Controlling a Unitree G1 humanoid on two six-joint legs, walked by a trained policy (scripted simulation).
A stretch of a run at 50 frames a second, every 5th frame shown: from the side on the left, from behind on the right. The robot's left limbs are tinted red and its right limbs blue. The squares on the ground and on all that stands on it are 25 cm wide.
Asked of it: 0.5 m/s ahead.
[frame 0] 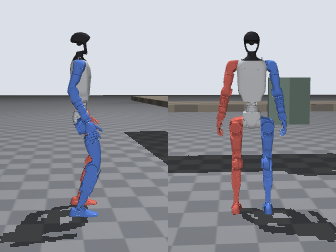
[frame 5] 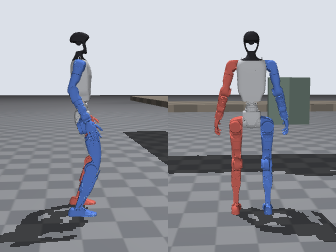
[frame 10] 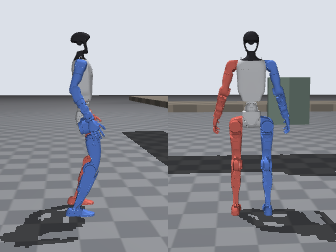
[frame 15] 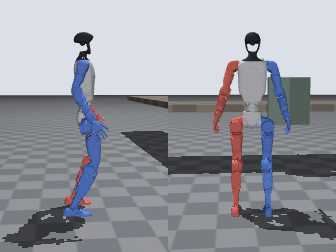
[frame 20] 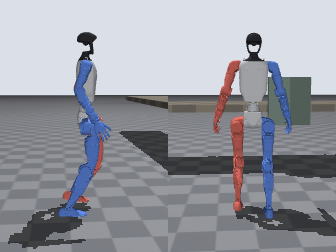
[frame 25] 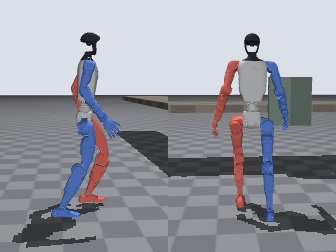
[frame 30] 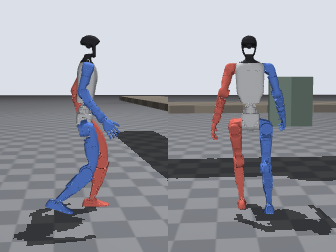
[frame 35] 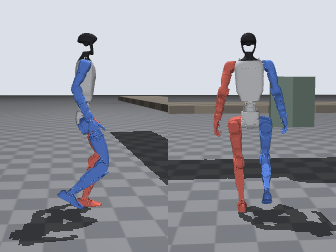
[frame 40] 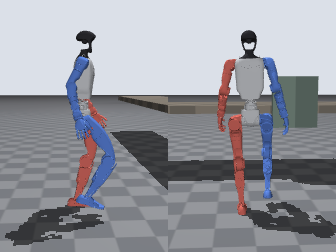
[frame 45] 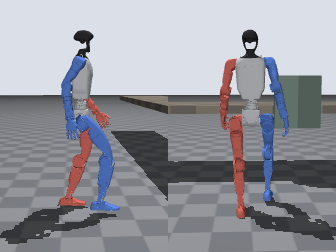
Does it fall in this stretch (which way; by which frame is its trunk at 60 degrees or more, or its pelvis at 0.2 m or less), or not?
no
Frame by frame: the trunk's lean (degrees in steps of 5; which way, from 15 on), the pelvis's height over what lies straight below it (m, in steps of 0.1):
0: 0, 0.8
5: 5, 0.8
10: 5, 0.8
15: 0, 0.8
20: 0, 0.8
25: 5, 0.8
30: 5, 0.7
35: 5, 0.8
40: 5, 0.8
45: 0, 0.8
